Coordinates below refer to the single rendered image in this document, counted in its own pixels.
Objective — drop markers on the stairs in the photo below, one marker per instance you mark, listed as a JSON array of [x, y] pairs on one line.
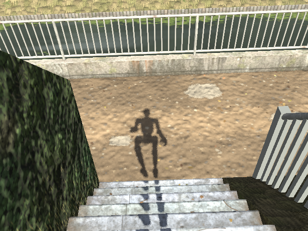
[[198, 204]]

